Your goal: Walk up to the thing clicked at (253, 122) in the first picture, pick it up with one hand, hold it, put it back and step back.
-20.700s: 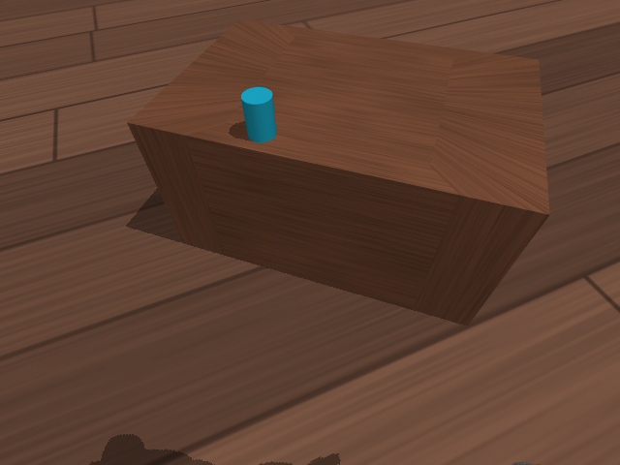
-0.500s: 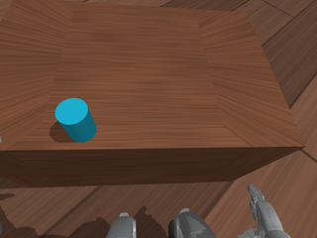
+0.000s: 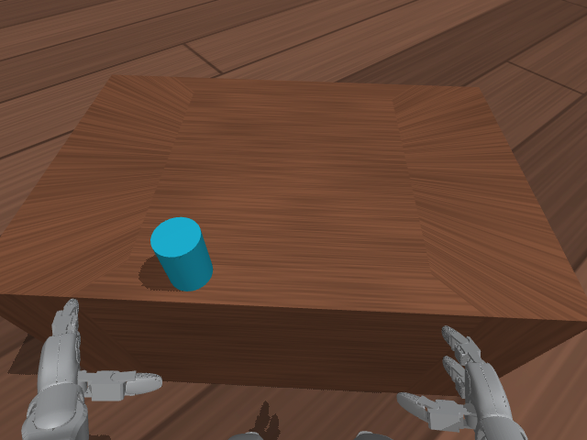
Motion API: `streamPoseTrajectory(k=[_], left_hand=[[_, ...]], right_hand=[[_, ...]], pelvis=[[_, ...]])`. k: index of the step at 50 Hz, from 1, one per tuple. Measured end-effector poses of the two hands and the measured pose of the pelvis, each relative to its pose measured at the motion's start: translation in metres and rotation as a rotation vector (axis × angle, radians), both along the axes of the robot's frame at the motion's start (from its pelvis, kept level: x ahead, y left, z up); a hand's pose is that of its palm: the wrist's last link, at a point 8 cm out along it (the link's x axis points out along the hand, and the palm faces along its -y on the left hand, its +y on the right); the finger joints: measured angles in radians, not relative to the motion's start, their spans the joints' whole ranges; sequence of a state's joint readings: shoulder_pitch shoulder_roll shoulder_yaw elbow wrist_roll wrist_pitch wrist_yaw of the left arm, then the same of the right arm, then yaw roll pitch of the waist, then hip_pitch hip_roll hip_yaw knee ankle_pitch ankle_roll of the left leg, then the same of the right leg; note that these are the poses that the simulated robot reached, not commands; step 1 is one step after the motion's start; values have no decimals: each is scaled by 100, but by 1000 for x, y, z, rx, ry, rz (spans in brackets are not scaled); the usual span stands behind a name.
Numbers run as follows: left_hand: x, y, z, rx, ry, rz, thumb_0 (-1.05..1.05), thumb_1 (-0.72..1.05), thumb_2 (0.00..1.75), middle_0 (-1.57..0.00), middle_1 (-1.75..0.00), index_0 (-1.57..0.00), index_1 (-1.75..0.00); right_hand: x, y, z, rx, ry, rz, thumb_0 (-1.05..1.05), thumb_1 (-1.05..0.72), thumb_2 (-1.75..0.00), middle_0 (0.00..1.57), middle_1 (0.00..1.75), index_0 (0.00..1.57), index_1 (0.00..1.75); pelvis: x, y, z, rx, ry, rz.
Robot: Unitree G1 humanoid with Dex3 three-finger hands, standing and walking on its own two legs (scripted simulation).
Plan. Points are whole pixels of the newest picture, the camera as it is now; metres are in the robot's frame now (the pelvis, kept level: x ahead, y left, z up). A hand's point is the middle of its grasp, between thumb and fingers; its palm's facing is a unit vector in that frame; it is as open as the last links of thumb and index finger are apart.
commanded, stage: home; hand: left
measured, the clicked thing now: (184, 255) +0.42 +0.23 -0.07
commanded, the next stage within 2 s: none
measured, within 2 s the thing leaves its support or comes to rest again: neither
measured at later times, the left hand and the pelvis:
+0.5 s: hand (186, 425) +0.15 +0.17 -0.06, palm faces +0.05 -0.97 -0.23, open 17.4 cm; pelvis -0.02 -0.01 -0.02, yaw +0 degrees
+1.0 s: hand (185, 410) +0.16 +0.17 -0.06, palm faces +0.04 -0.98 -0.20, open 17.4 cm; pelvis +0.00 -0.01 -0.02, yaw +0 degrees
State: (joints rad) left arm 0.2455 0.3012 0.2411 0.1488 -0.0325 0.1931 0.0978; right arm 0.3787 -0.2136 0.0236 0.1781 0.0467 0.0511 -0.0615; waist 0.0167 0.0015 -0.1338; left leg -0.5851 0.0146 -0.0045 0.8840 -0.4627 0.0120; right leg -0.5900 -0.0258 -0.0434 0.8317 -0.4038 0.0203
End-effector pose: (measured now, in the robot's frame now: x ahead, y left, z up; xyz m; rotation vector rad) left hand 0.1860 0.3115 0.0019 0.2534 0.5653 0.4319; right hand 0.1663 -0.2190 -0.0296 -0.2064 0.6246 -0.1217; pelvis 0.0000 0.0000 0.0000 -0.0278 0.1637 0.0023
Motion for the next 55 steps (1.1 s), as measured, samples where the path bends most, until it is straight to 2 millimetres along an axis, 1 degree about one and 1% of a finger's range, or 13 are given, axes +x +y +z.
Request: streamPoseTrajectory(k=[4, 9, 13, 17, 19, 26, 32, 40, 50, 55], left_hand=[[-23, -37, -19, -76, 96, -58, -1, -37, 14, -8, -8, -8, -8], [-43, -73, -31, -129, 162, -129, -1, -42, 12, -7, -7, -7, -7], [-50, -94, -40, -170, 187, -190, -1, -46, 10, -7, -7, -7, -6], [-54, -105, -44, -196, 207, -233, -1, -49, 8, -6, -6, -7, -6], [-55, -106, -43, -194, 208, -242, -1, -50, 7, -6, -6, -7, -6], [-58, -96, -38, -174, 223, -226, -1, -52, 6, -6, -6, -6, -5], [-58, -100, -40, -206, 243, -225, -1, -50, 7, -6, -6, -6, -6], [-48, -97, -41, -196, 228, -225, -1, -51, 7, -6, -6, -6, -6], [-38, -92, -40, -200, 236, -230, -1, -53, 5, -6, -6, -6, -5], [-36, -87, -40, -196, 244, -227, -1, -55, 5, -5, -6, -6, -5]], right_hand=[[-7, -3, -5, 6, 7, -7, 0, -36, -68, 18, 26, 18, 26], [-25, -11, -14, 1, 22, -33, 0, -64, -80, 19, 28, 19, 28], [-33, -17, -15, -14, -1, -51, 1, -77, -85, 20, 29, 20, 29], [-34, -20, -11, -23, -42, -61, 1, -84, -88, 20, 29, 20, 30], [-35, -21, -10, -24, -61, -64, 1, -86, -88, 20, 30, 20, 30], [-36, -20, -12, -13, -81, -64, 1, -89, -89, 20, 30, 20, 30], [-35, -18, -14, -9, -79, -62, 1, -89, -90, 20, 30, 20, 30], [-26, -20, -11, -37, -88, -73, 1, -89, -90, 21, 30, 20, 30], [-15, -10, -13, -20, -83, -75, 1, -90, -90, 20, 30, 20, 30], [-12, -9, -12, -26, -80, -74, 1, -89, -90, 21, 30, 20, 30]], pelvis=[[-3, -3, -3, 0, 4, 5], [-8, -6, -9, 2, 8, 4], [-13, -8, -14, 5, 14, 1], [-16, -10, -17, 8, 16, -2], [-17, -11, -17, 9, 14, -2], [-20, -14, -18, 11, 16, 3], [-17, -13, -19, 13, 27, 2], [-9, -12, -20, 11, 38, 3], [1, -6, -19, 3, 44, 3], [4, -3, -19, 2, 50, 2]])
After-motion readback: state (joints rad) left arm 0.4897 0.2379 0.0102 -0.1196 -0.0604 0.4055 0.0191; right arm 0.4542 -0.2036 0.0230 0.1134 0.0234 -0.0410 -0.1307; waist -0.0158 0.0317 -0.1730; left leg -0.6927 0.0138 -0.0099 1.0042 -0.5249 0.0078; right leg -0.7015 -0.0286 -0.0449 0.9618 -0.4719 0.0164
